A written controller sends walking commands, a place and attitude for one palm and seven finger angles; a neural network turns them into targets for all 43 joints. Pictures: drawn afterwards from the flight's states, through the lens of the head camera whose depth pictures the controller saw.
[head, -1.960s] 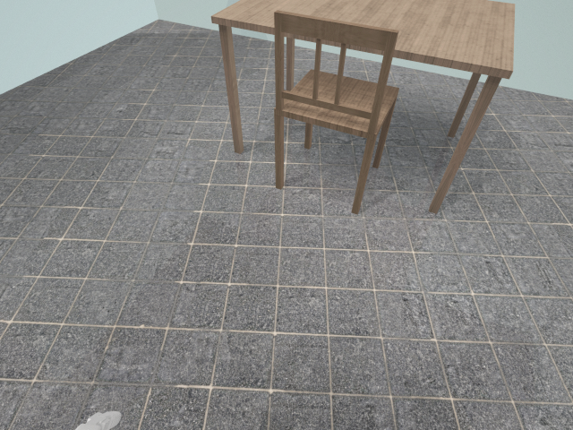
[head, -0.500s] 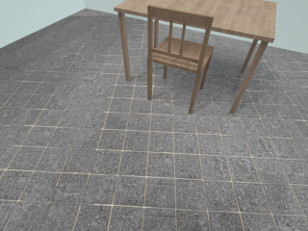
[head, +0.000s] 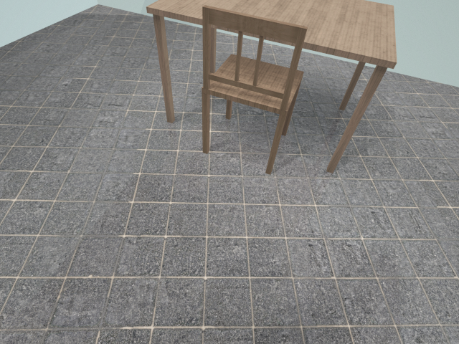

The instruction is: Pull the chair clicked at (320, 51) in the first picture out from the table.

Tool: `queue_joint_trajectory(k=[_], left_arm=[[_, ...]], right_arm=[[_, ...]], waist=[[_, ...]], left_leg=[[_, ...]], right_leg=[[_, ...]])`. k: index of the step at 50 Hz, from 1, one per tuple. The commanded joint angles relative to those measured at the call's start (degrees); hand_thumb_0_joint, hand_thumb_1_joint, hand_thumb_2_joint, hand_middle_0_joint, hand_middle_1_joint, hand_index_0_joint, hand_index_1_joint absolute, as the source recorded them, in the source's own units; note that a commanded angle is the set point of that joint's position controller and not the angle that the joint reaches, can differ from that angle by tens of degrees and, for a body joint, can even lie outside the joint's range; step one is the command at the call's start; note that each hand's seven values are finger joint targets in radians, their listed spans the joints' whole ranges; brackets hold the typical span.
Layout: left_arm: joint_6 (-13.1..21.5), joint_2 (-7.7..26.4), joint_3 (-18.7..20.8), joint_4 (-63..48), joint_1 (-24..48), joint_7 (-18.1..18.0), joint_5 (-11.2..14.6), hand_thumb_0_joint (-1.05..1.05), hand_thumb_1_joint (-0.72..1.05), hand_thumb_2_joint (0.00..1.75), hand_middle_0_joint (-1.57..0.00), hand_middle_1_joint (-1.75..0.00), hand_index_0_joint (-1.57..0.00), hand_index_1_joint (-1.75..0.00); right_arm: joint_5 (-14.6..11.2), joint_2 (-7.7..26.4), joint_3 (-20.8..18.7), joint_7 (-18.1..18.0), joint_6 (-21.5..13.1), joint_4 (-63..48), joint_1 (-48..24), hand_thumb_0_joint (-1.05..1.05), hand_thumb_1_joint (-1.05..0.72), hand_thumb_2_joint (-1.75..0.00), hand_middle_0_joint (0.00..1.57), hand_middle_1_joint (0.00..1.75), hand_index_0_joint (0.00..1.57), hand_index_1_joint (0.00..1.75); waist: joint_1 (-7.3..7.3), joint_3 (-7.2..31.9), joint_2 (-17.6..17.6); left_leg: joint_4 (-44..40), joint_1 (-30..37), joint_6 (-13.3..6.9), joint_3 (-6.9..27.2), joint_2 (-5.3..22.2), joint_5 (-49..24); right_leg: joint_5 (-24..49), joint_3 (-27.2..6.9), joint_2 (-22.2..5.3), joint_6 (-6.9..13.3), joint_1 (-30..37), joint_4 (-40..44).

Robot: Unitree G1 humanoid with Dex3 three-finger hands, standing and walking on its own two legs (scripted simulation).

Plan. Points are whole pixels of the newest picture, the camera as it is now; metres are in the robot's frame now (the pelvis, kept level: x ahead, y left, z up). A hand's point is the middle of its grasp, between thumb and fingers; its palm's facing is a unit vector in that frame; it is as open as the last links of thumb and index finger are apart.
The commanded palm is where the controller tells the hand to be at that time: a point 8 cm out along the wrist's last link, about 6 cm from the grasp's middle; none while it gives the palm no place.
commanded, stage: walk to a spot facing it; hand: left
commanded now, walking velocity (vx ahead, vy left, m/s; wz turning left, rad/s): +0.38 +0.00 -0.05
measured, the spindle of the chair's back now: (238, 56) +1.26 -0.01 -0.11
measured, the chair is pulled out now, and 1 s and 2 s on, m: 0.00 0.00 0.00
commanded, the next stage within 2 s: turn to face it in 0.82 s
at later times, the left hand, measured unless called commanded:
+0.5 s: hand (162, 303) +0.24 +0.15 -0.17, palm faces +0.06 -0.98 -0.19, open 7.2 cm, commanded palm none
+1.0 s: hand (152, 227) +0.42 +0.20 -0.17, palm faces +0.08 -0.99 -0.15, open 7.4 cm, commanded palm none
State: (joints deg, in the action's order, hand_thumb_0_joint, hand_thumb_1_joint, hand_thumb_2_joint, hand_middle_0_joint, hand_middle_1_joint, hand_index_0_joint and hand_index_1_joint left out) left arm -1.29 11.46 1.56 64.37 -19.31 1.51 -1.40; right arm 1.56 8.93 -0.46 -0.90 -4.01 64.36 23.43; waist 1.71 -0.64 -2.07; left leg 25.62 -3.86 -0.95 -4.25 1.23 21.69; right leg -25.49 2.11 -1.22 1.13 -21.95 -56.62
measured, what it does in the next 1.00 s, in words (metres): walks ahead: right foot, then left foot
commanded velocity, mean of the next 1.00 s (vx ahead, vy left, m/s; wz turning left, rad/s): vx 0.30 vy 0.00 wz -0.06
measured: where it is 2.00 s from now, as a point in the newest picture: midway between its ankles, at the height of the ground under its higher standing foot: (225, 276)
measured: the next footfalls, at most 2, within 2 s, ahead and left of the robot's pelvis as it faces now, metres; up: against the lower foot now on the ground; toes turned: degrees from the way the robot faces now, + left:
right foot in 0.24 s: +0.25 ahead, -0.15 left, +0.00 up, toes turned -9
left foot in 0.66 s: +0.39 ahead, +0.10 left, +0.00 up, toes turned +14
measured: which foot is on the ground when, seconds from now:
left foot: down 0.00-0.24, up 0.26-0.64, down 0.66-1.00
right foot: up 0.00-0.22, down 0.24-0.68, up 0.70-1.00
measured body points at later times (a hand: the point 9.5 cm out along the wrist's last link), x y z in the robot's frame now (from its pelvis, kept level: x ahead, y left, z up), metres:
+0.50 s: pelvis +0.20 -0.04 +0.00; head +0.20 -0.03 +0.45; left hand +0.24 +0.20 -0.16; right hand +0.24 -0.28 -0.15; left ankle +0.25 +0.09 -0.68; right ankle +0.21 -0.15 -0.74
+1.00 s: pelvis +0.41 +0.02 +0.01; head +0.43 +0.05 +0.46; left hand +0.42 +0.26 -0.16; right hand +0.38 -0.20 -0.14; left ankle +0.35 +0.09 -0.74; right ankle +0.46 -0.12 -0.65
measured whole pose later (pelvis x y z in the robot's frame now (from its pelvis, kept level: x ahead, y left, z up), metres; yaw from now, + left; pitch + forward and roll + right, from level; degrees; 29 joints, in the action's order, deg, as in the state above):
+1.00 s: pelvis +0.41 +0.02 +0.01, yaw +1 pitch +0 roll -1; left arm -0.9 10.6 4.2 61.2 -14.2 0.7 -1.6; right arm 1.2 7.3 -1.6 -1.9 -4.1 63.2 20.3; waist -0.7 -2.8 -2.4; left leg 19.0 -2.9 -2.9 -13.2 0.7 16.0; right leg -10.2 2.5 -4.9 -1.2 -34.7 -61.8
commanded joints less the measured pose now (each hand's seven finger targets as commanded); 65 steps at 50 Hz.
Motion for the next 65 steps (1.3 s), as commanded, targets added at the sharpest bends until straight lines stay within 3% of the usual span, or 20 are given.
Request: queue_joint_trajectory(k=[1,7,10,11,12,13,16,19,30,32,33,34,35,38,42,56,58,60,61,65], left_arm=[[3.31,2.65,1.04,-9.38,11.5,0.31,0.23,0.0,0.9,0.9,-0.2,-0.3,-0.2,-0.3],[3.19,0.89,1.09,-10.36,13.33,0.73,0.59,0.0,0.9,0.9,-0.2,-0.3,-0.2,-0.3],[3.88,4.36,2.65,-5.35,-2.81,0.02,-0.03,0.0,0.9,0.9,-0.2,-0.3,-0.2,-0.3],[4.77,8.64,3.92,-3.29,-10.61,-0.69,-0.61,0.0,0.9,0.9,-0.2,-0.3,-0.2,-0.3],[5.09,14.87,5.5,-2.66,-14.71,-1.62,-0.31,0.0,0.9,0.9,-0.2,-0.3,-0.2,-0.3],[4.65,15.37,5.55,-2.53,-12.92,-1.81,0.77,0.0,0.9,0.9,-0.2,-0.3,-0.2,-0.3],[4.69,8.04,3.16,-5.91,1.63,-2.15,0.32,0.0,0.9,0.9,-0.2,-0.3,-0.2,-0.3],[5.27,4.47,2.04,-6.35,4.51,-2.34,-0.28,0.0,0.9,0.9,-0.2,-0.3,-0.2,-0.3],[5.46,7.79,2.58,-4.68,-0.8,-1.98,-0.46,0.0,0.9,0.9,-0.2,-0.3,-0.2,-0.3],[5.09,6.99,2.61,-4.45,-1.14,-1.86,-0.18,0.0,0.9,0.9,-0.2,-0.3,-0.2,-0.3],[5.05,4.29,2.23,-5.31,-2.41,-1.53,0.26,0.0,0.9,0.9,-0.2,-0.3,-0.2,-0.3],[5.15,2.32,1.54,-7.5,-1.43,-0.99,0.6,0.0,0.9,0.9,-0.2,-0.3,-0.2,-0.3],[5.26,4.32,1.91,-8.63,2.1,-1.18,0.1,0.0,0.9,0.9,-0.2,-0.3,-0.2,-0.3],[4.84,3.15,2.28,-6.06,3.6,-0.69,-0.1,0.0,0.9,0.9,-0.2,-0.3,-0.2,-0.3],[2.34,-0.06,2.27,-3.5,-2.39,-0.99,-0.25,0.0,0.9,0.9,-0.2,-0.3,-0.2,-0.3],[1.38,1.07,2.71,-8.7,6.06,-0.6,-0.03,0.0,0.9,0.9,-0.2,-0.3,-0.2,-0.3],[2.35,4.08,3.53,-6.71,-2.88,-0.83,-0.43,0.0,0.9,0.9,-0.2,-0.3,-0.2,-0.3],[3.41,13.67,5.34,-5.46,-10.15,-1.95,0.57,0.0,0.9,0.9,-0.2,-0.3,-0.2,-0.3],[2.77,13.09,5.27,-6.64,-7.4,-2.8,1.46,0.0,0.9,0.9,-0.2,-0.3,-0.2,-0.3],[2.34,7.0,3.66,-10.86,6.4,-3.49,0.92,0.0,0.9,0.9,-0.2,-0.3,-0.2,-0.3]], right_arm=[[-0.28,9.24,-2.07,-1.35,-1.13,0.86,7.4,0.0,-0.9,-0.9,0.2,0.3,0.2,0.3],[-0.2,8.8,-2.36,-1.25,-1.11,2.5,7.06,0.0,-0.9,-0.9,0.2,0.3,0.2,0.3],[-0.92,9.65,-2.93,-1.03,-0.99,2.34,4.59,0.0,-0.9,-0.9,0.2,0.3,0.2,0.3],[-1.24,7.78,-2.66,-0.35,-0.93,1.93,5.79,0.0,-0.9,-0.9,0.2,0.3,0.2,0.3],[-1.79,3.61,-2.0,-0.09,-0.95,0.18,9.01,0.0,-0.9,-0.9,0.2,0.3,0.2,0.3],[-1.75,4.14,-2.21,-0.15,-0.55,-1.19,3.79,0.0,-0.9,-0.9,0.2,0.3,0.2,0.3],[-0.59,2.4,-2.78,0.5,0.63,-2.2,-0.86,0.0,-0.9,-0.9,0.2,0.3,0.2,0.3],[0.01,0.3,-2.7,0.85,2.63,-1.37,2.76,0.0,-0.9,-0.9,0.2,0.3,0.2,0.3],[-0.39,2.57,-3.21,3.03,1.38,-9.4,-10.98,0.0,-0.9,-0.9,0.2,0.3,0.2,0.3],[-0.05,5.35,-3.93,2.57,0.58,-7.24,-3.5,0.0,-0.9,-0.9,0.2,0.3,0.2,0.3],[0.59,10.91,-5.16,1.88,0.04,-5.38,4.8,0.0,-0.9,-0.9,0.2,0.3,0.2,0.3],[0.34,16.04,-6.21,1.11,0.05,-4.09,10.5,0.0,-0.9,-0.9,0.2,0.3,0.2,0.3],[0.01,15.03,-5.58,0.39,0.64,-3.94,9.22,0.0,-0.9,-0.9,0.2,0.3,0.2,0.3],[-0.22,8.21,-3.29,-0.39,-0.65,-5.68,0.2,0.0,-0.9,-0.9,0.2,0.3,0.2,0.3],[-0.77,4.81,-2.7,-0.94,-1.54,-4.88,-1.84,0.0,-0.9,-0.9,0.2,0.3,0.2,0.3],[-0.45,8.58,-3.63,-1.63,0.96,-2.8,-0.26,0.0,-0.9,-0.9,0.2,0.3,0.2,0.3],[-1.0,9.28,-3.77,-1.29,1.32,-3.99,-2.1,0.0,-0.9,-0.9,0.2,0.3,0.2,0.3],[-1.81,4.29,-3.14,-0.88,1.6,-6.65,0.21,0.0,-0.9,-0.9,0.2,0.3,0.2,0.3],[-1.98,5.52,-3.26,-1.59,2.5,-7.52,-2.39,0.0,-0.9,-0.9,0.2,0.3,0.2,0.3],[-0.46,4.27,-3.08,-0.83,4.61,-7.24,-5.82,0.0,-0.9,-0.9,0.2,0.3,0.2,0.3]], waist=[[0.99,-7.24,8.35],[-0.7,-6.43,9.93],[-8.4,0.85,5.18],[-11.34,6.42,-1.45],[-10.69,13.36,-14.6],[-10.7,9.78,-10.06],[-3.79,-4.53,-3.12],[0.52,-4.49,-1.87],[-1.49,-6.18,-1.76],[1.77,-2.38,5.28],[4.94,2.93,18.16],[5.54,5.02,27.97],[5.47,3.31,18.37],[1.18,-0.48,5.45],[-2.7,0.36,7.64],[-2.6,-2.35,10.26],[-7.19,1.69,6.58],[-7.33,12.33,-14.69],[-6.87,11.42,-8.06],[-1.35,1.58,-2.1]], left_leg=[[-13.15,8.18,-9.42,12.85,16.05,-27.48],[-11.67,1.76,-6.85,4.22,13.17,-35.21],[7.34,-3.73,-3.87,-0.26,10.37,-41.25],[23.07,-13.56,-1.95,-1.41,7.05,-28.95],[43.36,-26.26,0.02,-1.68,-0.28,6.67],[52.45,-29.83,-1.49,4.61,1.36,10.03],[52.04,-29.74,-1.17,5.27,7.66,-0.67],[43.78,-23.81,0.5,3.5,8.26,-3.44],[12.5,-18.66,0.69,-2.45,5.55,-7.92],[5.34,-4.02,0.2,-3.7,3.19,-7.88],[-2.19,6.91,-3.22,10.86,11.61,-2.22],[-10.93,13.29,-8.07,29.75,23.82,-6.41],[-11.37,12.11,-10.73,30.45,25.38,-8.23],[-10.66,2.48,-6.84,16.06,20.03,-25.24],[-11.75,-0.54,-2.02,1.8,14.24,-33.91],[2.12,5.77,-4.85,-8.41,18.31,-55.27],[16.6,-1.08,-1.73,-10.42,15.88,-48.95],[52.78,-25.41,4.61,-7.41,0.9,14.61],[54.04,-24.73,3.53,2.74,3.44,14.02],[47.5,-23.29,4.0,4.24,6.85,1.35]], right_leg=[[4.36,0.14,-4.88,-0.76,-18.96,-1.03],[11.87,6.47,-1.4,0.98,-2.89,17.53],[17.04,6.92,0.93,2.53,18.7,23.42],[12.68,-1.73,-6.61,5.11,31.41,26.28],[7.88,-28.67,-24.3,11.42,39.28,35.02],[0.77,-35.0,-26.57,13.07,33.11,42.18],[-6.91,-21.52,-22.07,9.06,7.88,45.81],[3.0,-7.52,-17.45,6.7,-0.09,46.61],[6.11,-0.65,-16.48,6.23,8.2,43.87],[11.86,4.14,-12.76,4.17,5.02,31.01],[10.46,8.71,-6.5,1.07,-1.79,12.96],[-8.03,8.72,0.27,-1.54,-14.53,-4.92],[-6.66,1.95,-1.86,-0.55,-18.1,-12.89],[6.16,-1.5,-6.64,-1.37,-16.66,-16.98],[13.39,-1.44,-5.19,-2.39,-12.16,-13.34],[12.51,6.22,-0.55,0.62,-3.32,17.1],[20.64,6.51,0.61,1.59,11.69,24.75],[66.39,-28.65,-24.22,14.89,31.03,31.24],[58.0,-25.63,-24.12,17.28,25.97,34.43],[36.8,-15.13,-14.79,10.52,6.56,39.7]])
